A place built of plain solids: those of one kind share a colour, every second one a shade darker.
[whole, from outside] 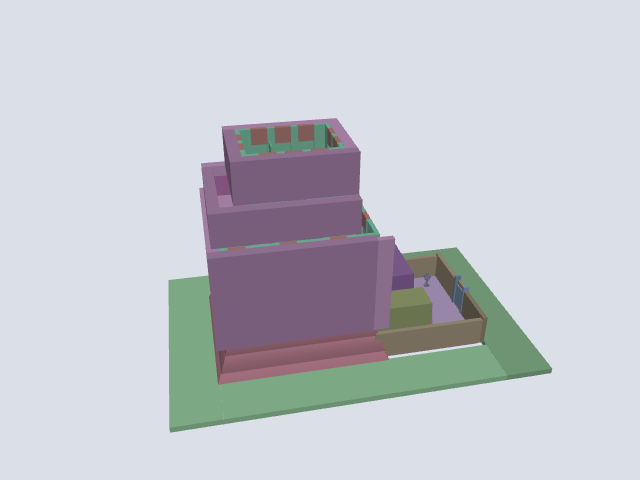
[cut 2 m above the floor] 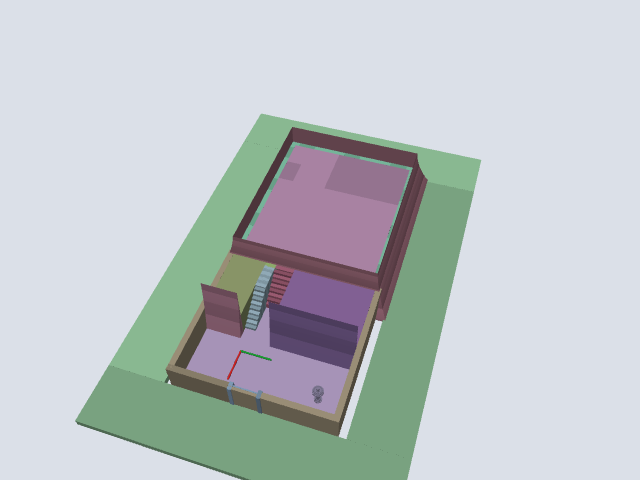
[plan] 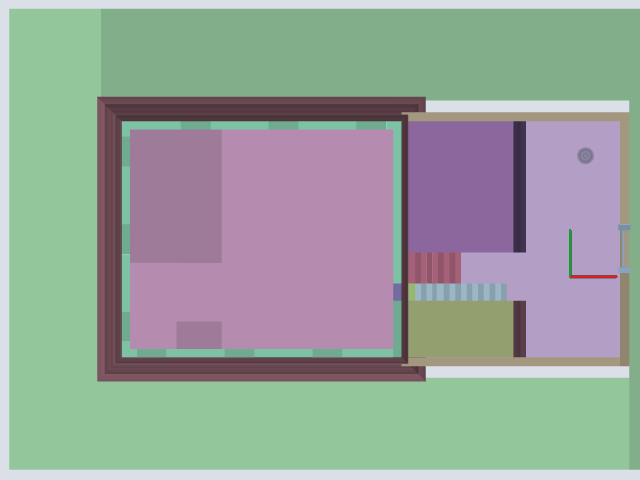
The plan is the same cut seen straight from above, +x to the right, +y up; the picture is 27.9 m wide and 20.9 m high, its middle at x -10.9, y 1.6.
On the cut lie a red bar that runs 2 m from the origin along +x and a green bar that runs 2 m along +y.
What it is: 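A castle tower; a broad house of two floors, an attic in its roof, a lookout on its ridge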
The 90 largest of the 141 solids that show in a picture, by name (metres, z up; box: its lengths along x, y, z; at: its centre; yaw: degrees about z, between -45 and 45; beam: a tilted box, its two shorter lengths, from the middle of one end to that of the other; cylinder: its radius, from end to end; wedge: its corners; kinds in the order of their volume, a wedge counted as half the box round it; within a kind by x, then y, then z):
{
 "floor_storey_1": {"box": [2.03, 3.75, 4.1], "at": [-18.16, -1.27, 1.5]},
 "floor_storey_2": {"box": [4.0, 5.81, 4.1], "at": [-17.18, 3.51, 1.5]},
 "floor_storey_3": {"box": [1.97, 1.2, 4.1], "at": [-16.16, -2.54, 1.5]},
 "floor_storey_4": {"box": [1.97, 2.55, 4.1], "at": [-16.16, -0.67, 1.5]},
 "floor_storey_5": {"box": [7.47, 9.55, 4.1], "at": [-11.45, 1.63, 1.5]},
 "wall_fill_storey_1": {"box": [0.9, 10.27, 3.29], "at": [-19.98, 1.63, 10.02]},
 "wall_fill_storey_2": {"box": [0.9, 7.64, 2.85], "at": [-19.62, 1.63, 13.09]},
 "wall_fill_storey_3": {"box": [1.91, 2.03, 2.85], "at": [-18.22, -1.17, 13.09]},
 "wall_fill_storey_4": {"box": [1.91, 2.03, 2.85], "at": [-18.22, 4.44, 13.09]},
 "wall_fill_storey_5": {"box": [0.9, 5.73, 3.41], "at": [-17.71, 1.63, 16.22]},
 "wall_fill_storey_6": {"box": [11.35, 0.9, 2.85], "at": [-14.4, -2.64, 13.09]},
 "wall_fill_storey_7": {"box": [11.35, 0.9, 2.85], "at": [-14.4, 5.9, 13.09]},
 "wall_fill_storey_8": {"box": [12.68, 0.9, 5.13], "at": [-14.09, -3.95, 5.81]},
 "wall_fill_storey_9": {"box": [12.68, 0.9, 3.29], "at": [-14.09, -3.95, 10.02]},
 "wall_fill_storey_10": {"box": [9.44, 0.9, 3.41], "at": [-13.44, -1.68, 16.22]},
 "wall_fill_storey_11": {"box": [9.44, 0.9, 3.41], "at": [-13.44, 4.95, 16.22]},
 "wall_fill_storey_12": {"box": [0.9, 5.73, 3.41], "at": [-9.17, 1.63, 16.22]},
 "wall_fill_storey_13": {"box": [1.3, 0.5, 5.13], "at": [-7.1, -4.15, 5.81]},
 "wall_fill_storey_14": {"box": [1.3, 0.5, 3.29], "at": [-7.1, -4.15, 10.02]},
 "ground_garden_1": {"box": [4.0, 20.07, 0.5], "at": [-22.43, 1.63, -0.27]},
 "ground_garden_2": {"box": [23.0, 4.0, 0.5], "at": [-8.94, -6.4, -0.27]},
 "ground_garden_3": {"box": [23.0, 4.0, 0.5], "at": [-8.94, 9.67, -0.27]},
 "ground_garden_4": {"box": [4.0, 20.07, 0.5], "at": [4.56, 1.63, -0.27]},
 "wall_storey_1": {"box": [0.36, 0.67, 8.53], "at": [-19.35, -3.17, 4.11]},
 "wall_storey_2": {"box": [0.36, 1.3, 4.55], "at": [-19.35, -2.19, 2.12]},
 "wall_storey_3": {"box": [0.36, 2.52, 8.53], "at": [-19.35, -0.28, 4.11]},
 "wall_storey_4": {"box": [0.36, 1.3, 4.55], "at": [-19.35, 1.63, 2.12]},
 "wall_storey_5": {"box": [0.36, 2.52, 8.53], "at": [-19.35, 3.54, 4.11]},
 "wall_storey_6": {"box": [0.36, 1.3, 4.55], "at": [-19.35, 5.45, 2.12]},
 "wall_storey_7": {"box": [0.36, 0.67, 8.53], "at": [-19.35, 6.44, 4.11]},
 "wall_storey_8": {"box": [0.67, 0.36, 8.53], "at": [-19.2, -3.32, 4.11]},
 "wall_storey_9": {"box": [2.58, 0.36, 8.53], "at": [-18.25, 6.59, 4.11]},
 "wall_storey_10": {"box": [1.3, 0.36, 4.55], "at": [-18.22, -3.32, 2.12]},
 "wall_storey_11": {"box": [1.26, 0.36, 3.41], "at": [-16.63, 4.32, 16.22]},
 "wall_storey_12": {"box": [2.52, 0.36, 8.53], "at": [-16.31, -3.32, 4.11]},
 "wall_storey_13": {"box": [2.52, 0.36, 3.29], "at": [-16.31, -3.32, 10.02]},
 "wall_storey_14": {"box": [1.3, 0.36, 4.55], "at": [-16.31, 6.59, 2.12]},
 "wall_storey_15": {"box": [1.3, 0.36, 4.55], "at": [-14.4, -3.32, 2.12]},
 "wall_storey_16": {"box": [0.61, 0.36, 3.41], "at": [-14.4, 4.32, 16.22]},
 "wall_storey_17": {"box": [2.52, 0.36, 8.53], "at": [-14.4, 6.59, 4.11]},
 "wall_storey_18": {"box": [2.52, 0.36, 8.53], "at": [-12.49, -3.32, 4.11]},
 "wall_storey_19": {"box": [2.52, 0.36, 3.29], "at": [-12.49, -3.32, 10.02]},
 "wall_storey_20": {"box": [0.61, 0.36, 3.41], "at": [-12.49, 4.32, 16.22]},
 "wall_storey_21": {"box": [1.3, 0.36, 4.55], "at": [-12.49, 6.59, 2.12]},
 "wall_storey_22": {"box": [1.3, 0.36, 4.55], "at": [-10.58, -3.32, 2.12]},
 "wall_storey_23": {"box": [2.52, 0.36, 8.53], "at": [-10.58, 6.59, 4.11]},
 "wall_storey_24": {"box": [1.26, 0.36, 3.41], "at": [-10.25, 4.32, 16.22]},
 "wall_storey_25": {"box": [0.36, 1.26, 3.41], "at": [-9.8, 3.87, 16.22]},
 "wall_storey_26": {"box": [1.3, 0.36, 4.55], "at": [-8.67, 6.59, 2.12]},
 "wall_storey_27": {"box": [2.58, 0.36, 8.53], "at": [-8.64, -3.32, 4.11]},
 "wall_storey_28": {"box": [2.58, 0.36, 3.29], "at": [-8.64, -3.32, 10.02]},
 "wall_storey_29": {"box": [0.67, 0.36, 8.53], "at": [-7.69, 6.59, 4.11]},
 "wall_storey_30": {"box": [0.36, 2.46, 8.53], "at": [-7.53, -2.27, 4.11]},
 "wall_storey_31": {"box": [0.36, 2.58, 3.29], "at": [-7.53, -2.21, 10.02]},
 "wall_storey_32": {"box": [0.36, 7.06, 8.53], "at": [-7.53, 3.24, 4.11]},
 "wall_court_mass_left_1": {"box": [4.88, 5.71, 4.6], "at": [-4.91, 3.91, 2.2]},
 "wall_court_mass_right_1": {"box": [4.88, 2.46, 4.6], "at": [-4.91, -2.27, 2.2]},
 "floor_court_1": {"box": [9.52, 10.27, 0.55], "at": [-2.6, 1.63, -0.28]},
 "base_stones_1": {"wedge": [[-20.6, -4.56, -0.25], [-20.6, -4.56, 0.0], [-20.27, -4.24, -0.25], [-20.27, -4.24, 0.75], [-6.62, -4.24, -0.25], [-6.62, -4.24, 0.75], [-6.29, -4.56, -0.25], [-6.29, -4.56, 0.0]]},
 "base_stones_2": {"wedge": [[-20.6, -4.56, -0.25], [-20.6, -4.56, 0.0], [-20.6, 7.83, -0.25], [-20.6, 7.83, 0.0], [-20.27, -4.24, -0.25], [-20.27, -4.24, 0.75], [-20.27, 7.51, -0.25], [-20.27, 7.51, 0.75]]},
 "base_stones_3": {"wedge": [[-20.6, 7.83, -0.25], [-20.6, 7.83, 0.0], [-20.27, 7.51, -0.25], [-20.27, 7.51, 0.75], [-6.62, 7.51, -0.25], [-6.62, 7.51, 0.75], [-6.29, 7.83, -0.25], [-6.29, 7.83, 0.0]]},
 "base_stones_4": {"wedge": [[-20.27, -4.24, -0.25], [-20.27, -4.24, 0.75], [-20.01, -3.97, -0.25], [-20.01, -3.97, 1.45], [-6.88, -3.97, -0.25], [-6.88, -3.97, 1.45], [-6.62, -4.24, -0.25], [-6.62, -4.24, 0.75]]},
 "base_stones_5": {"wedge": [[-20.27, -4.24, -0.25], [-20.27, -4.24, 0.75], [-20.27, 7.51, -0.25], [-20.27, 7.51, 0.75], [-20.01, -3.97, -0.25], [-20.01, -3.97, 1.45], [-20.01, 7.24, -0.25], [-20.01, 7.24, 1.45]]},
 "base_stones_6": {"wedge": [[-20.27, 7.51, -0.25], [-20.27, 7.51, 0.75], [-20.01, 7.24, -0.25], [-20.01, 7.24, 1.45], [-6.88, 7.24, -0.25], [-6.88, 7.24, 1.45], [-6.62, 7.51, -0.25], [-6.62, 7.51, 0.75]]},
 "base_stones_7": {"wedge": [[-20.01, -3.97, -0.25], [-20.01, -3.97, 1.45], [-19.8, -3.77, -0.25], [-19.8, -3.77, 2.1], [-7.09, -3.77, -0.25], [-7.09, -3.77, 2.1], [-6.88, -3.97, -0.25], [-6.88, -3.97, 1.45]]},
 "base_stones_8": {"wedge": [[-20.01, -3.97, -0.25], [-20.01, -3.97, 1.45], [-20.01, 7.24, -0.25], [-20.01, 7.24, 1.45], [-19.8, -3.77, -0.25], [-19.8, -3.77, 2.1], [-19.8, 7.03, -0.25], [-19.8, 7.03, 2.1]]},
 "base_stones_9": {"wedge": [[-20.01, 7.24, -0.25], [-20.01, 7.24, 1.45], [-19.8, 7.03, -0.25], [-19.8, 7.03, 2.1], [-7.09, 7.03, -0.25], [-7.09, 7.03, 2.1], [-6.88, 7.24, -0.25], [-6.88, 7.24, 1.45]]},
 "base_stones_10": {"wedge": [[-19.8, -3.77, -0.25], [-19.8, -3.77, 2.1], [-19.65, -3.62, -0.25], [-19.65, -3.62, 2.69], [-7.24, -3.62, -0.25], [-7.24, -3.62, 2.69], [-7.09, -3.77, -0.25], [-7.09, -3.77, 2.1]]},
 "base_stones_11": {"wedge": [[-19.8, -3.77, -0.25], [-19.8, -3.77, 2.1], [-19.8, 7.03, -0.25], [-19.8, 7.03, 2.1], [-19.65, -3.62, -0.25], [-19.65, -3.62, 2.69], [-19.65, 6.89, -0.25], [-19.65, 6.89, 2.69]]},
 "base_stones_12": {"wedge": [[-19.8, 7.03, -0.25], [-19.8, 7.03, 2.1], [-19.65, 6.89, -0.25], [-19.65, 6.89, 2.69], [-7.24, 6.89, -0.25], [-7.24, 6.89, 2.69], [-7.09, 7.03, -0.25], [-7.09, 7.03, 2.1]]},
 "base_stones_13": {"wedge": [[-19.65, -3.62, -0.25], [-19.65, -3.62, 2.69], [-19.56, -3.53, -0.25], [-19.56, -3.53, 3.2], [-7.32, -3.53, -0.25], [-7.32, -3.53, 3.2], [-7.24, -3.62, -0.25], [-7.24, -3.62, 2.69]]},
 "base_stones_14": {"wedge": [[-19.65, -3.62, -0.25], [-19.65, -3.62, 2.69], [-19.65, 6.89, -0.25], [-19.65, 6.89, 2.69], [-19.56, -3.53, -0.25], [-19.56, -3.53, 3.2], [-19.56, 6.8, -0.25], [-19.56, 6.8, 3.2]]},
 "base_stones_15": {"wedge": [[-19.65, 6.89, -0.25], [-19.65, 6.89, 2.69], [-19.56, 6.8, -0.25], [-19.56, 6.8, 3.2], [-7.32, 6.8, -0.25], [-7.32, 6.8, 3.2], [-7.24, 6.89, -0.25], [-7.24, 6.89, 2.69]]},
 "base_stones_16": {"wedge": [[-7.32, -3.53, -0.25], [-7.32, -3.53, 3.2], [-7.32, 6.8, -0.25], [-7.32, 6.8, 3.2], [-7.24, -3.62, -0.25], [-7.24, -3.62, 2.69], [-7.24, 6.89, -0.25], [-7.24, 6.89, 2.69]]},
 "base_stones_17": {"wedge": [[-7.24, -3.62, -0.25], [-7.24, -3.62, 2.69], [-7.24, 6.89, -0.25], [-7.24, 6.89, 2.69], [-7.09, -3.77, -0.25], [-7.09, -3.77, 2.1], [-7.09, 7.03, -0.25], [-7.09, 7.03, 2.1]]},
 "base_stones_18": {"wedge": [[-7.09, -3.77, -0.25], [-7.09, -3.77, 2.1], [-7.09, 7.03, -0.25], [-7.09, 7.03, 2.1], [-6.88, -3.97, -0.25], [-6.88, -3.97, 1.45], [-6.88, 7.24, -0.25], [-6.88, 7.24, 1.45]]},
 "base_stones_19": {"wedge": [[-6.88, -3.97, -0.25], [-6.88, -3.97, 1.45], [-6.88, 7.24, -0.25], [-6.88, 7.24, 1.45], [-6.62, -4.24, -0.25], [-6.62, -4.24, 0.75], [-6.62, 7.51, -0.25], [-6.62, 7.51, 0.75]]},
 "base_stones_20": {"wedge": [[-6.62, -4.24, -0.25], [-6.62, -4.24, 0.75], [-6.62, 7.51, -0.25], [-6.62, 7.51, 0.75], [-6.29, -4.56, -0.25], [-6.29, -4.56, 0.0], [-6.29, 7.83, -0.25], [-6.29, 7.83, 0.0]]},
 "wall_court_1": {"box": [9.92, 0.4, 2.45], "at": [-2.4, -3.7, 1.07]},
 "wall_court_2": {"box": [9.92, 0.4, 2.45], "at": [-2.4, 6.97, 1.07]},
 "wall_court_3": {"box": [0.4, 4.06, 2.65], "at": [2.36, -1.87, 1.17]},
 "wall_court_4": {"box": [0.4, 4.89, 2.65], "at": [2.36, 4.72, 1.17]},
 "wall_court_5": {"box": [0.2, 2.12, 2.5], "at": [2.46, 1.22, 1.25]},
 "base_stones_mass_left_1": {"wedge": [[-2.44, 1.06, -0.25], [-2.44, 1.06, 3.83], [-2.44, 6.77, -0.25], [-2.44, 6.77, 3.83], [-2.34, 1.06, -0.25], [-2.34, 1.06, 2.77], [-2.34, 6.77, -0.25], [-2.34, 6.77, 2.77]]},
 "base_stones_mass_left_2": {"wedge": [[-2.34, 1.06, -0.25], [-2.34, 1.06, 2.77], [-2.34, 6.77, -0.25], [-2.34, 6.77, 2.77], [-2.17, 1.06, -0.25], [-2.17, 1.06, 1.47], [-2.17, 6.77, -0.25], [-2.17, 6.77, 1.47]]},
 "base_stones_mass_left_3": {"wedge": [[-2.17, 1.06, -0.25], [-2.17, 1.06, 1.47], [-2.17, 6.77, -0.25], [-2.17, 6.77, 1.47], [-1.93, 1.06, -0.25], [-1.93, 1.06, 0.0], [-1.93, 6.77, -0.25], [-1.93, 6.77, 0.0]]},
 "terrace_left_1": {"box": [0.6, 1.35, 2.35], "at": [-7.05, 0.38, 0.92]},
 "floor_hda_1": {"box": [0.6, 0.75, 3.6], "at": [-7.05, -0.67, 1.75]},
 "floor_sill_storey_1": {"box": [0.36, 0.75, 4.1], "at": [-7.53, -0.67, 1.5]},
 "step_1": {"box": [0.31, 0.75, 3.39], "at": [-6.66, -0.67, 1.64]}
}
